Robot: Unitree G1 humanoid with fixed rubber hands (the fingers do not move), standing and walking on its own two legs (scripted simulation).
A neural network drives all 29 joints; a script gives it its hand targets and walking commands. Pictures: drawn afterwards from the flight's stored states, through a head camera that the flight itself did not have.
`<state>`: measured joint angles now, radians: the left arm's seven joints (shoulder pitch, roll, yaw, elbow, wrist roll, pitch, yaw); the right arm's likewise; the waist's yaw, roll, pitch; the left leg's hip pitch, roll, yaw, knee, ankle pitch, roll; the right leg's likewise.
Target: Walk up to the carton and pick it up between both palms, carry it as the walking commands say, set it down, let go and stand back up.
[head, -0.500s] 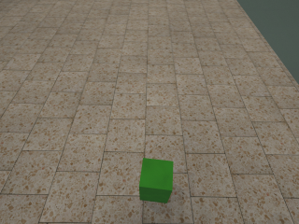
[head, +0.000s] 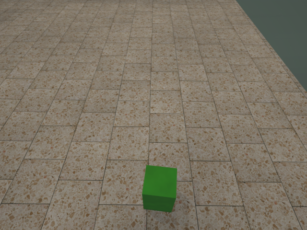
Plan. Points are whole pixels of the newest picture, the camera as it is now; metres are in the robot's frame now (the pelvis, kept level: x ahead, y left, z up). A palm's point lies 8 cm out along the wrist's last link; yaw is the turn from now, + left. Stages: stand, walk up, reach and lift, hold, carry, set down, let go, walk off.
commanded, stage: stand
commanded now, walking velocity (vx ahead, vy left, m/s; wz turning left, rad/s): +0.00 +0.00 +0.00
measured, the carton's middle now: (159, 189) +0.41 -0.01 -0.62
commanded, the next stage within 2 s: reach and lift in 0.20 s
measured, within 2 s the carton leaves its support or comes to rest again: neither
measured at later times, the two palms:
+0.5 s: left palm (76, 225) +0.15 +0.24 -0.12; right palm (245, 223) +0.16 -0.23 -0.11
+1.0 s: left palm (96, 201) +0.22 +0.21 -0.17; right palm (226, 202) +0.23 -0.21 -0.16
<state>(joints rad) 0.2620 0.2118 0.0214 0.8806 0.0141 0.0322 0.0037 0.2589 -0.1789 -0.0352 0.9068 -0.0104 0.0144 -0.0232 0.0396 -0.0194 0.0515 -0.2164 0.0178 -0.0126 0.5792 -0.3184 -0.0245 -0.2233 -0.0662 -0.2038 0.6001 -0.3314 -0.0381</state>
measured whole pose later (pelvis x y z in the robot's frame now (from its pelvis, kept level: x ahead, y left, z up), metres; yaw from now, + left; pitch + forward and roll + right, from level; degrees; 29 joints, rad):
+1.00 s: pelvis -0.07 +0.02 -0.06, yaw -3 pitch +21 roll -2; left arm -0.33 0.17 0.02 0.61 -0.08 0.22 0.07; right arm -0.37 -0.23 -0.11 0.69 0.03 0.18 0.01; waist 0.04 0.00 0.04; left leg -1.01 0.05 -0.01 0.98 -0.34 -0.01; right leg -0.98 -0.06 -0.19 0.91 -0.29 -0.04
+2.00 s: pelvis -0.11 +0.03 -0.12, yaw -5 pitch +36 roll -3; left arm -1.20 0.21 0.17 0.66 -0.02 0.16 0.12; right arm -1.21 -0.21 -0.36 0.76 0.00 0.11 -0.10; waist 0.02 0.00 0.36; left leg -1.52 0.05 -0.01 1.20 -0.32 0.01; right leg -1.49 -0.06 -0.15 1.12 -0.26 -0.04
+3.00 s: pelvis -0.14 +0.03 -0.37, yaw -7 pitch +32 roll -2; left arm -1.56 0.35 -0.01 1.12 -0.29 0.07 0.19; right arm -1.58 -0.32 -0.06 1.16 0.25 0.07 -0.20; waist 0.02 0.00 0.52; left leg -2.16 0.08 -0.01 2.13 -0.54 0.03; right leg -2.17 -0.06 -0.08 2.05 -0.44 -0.05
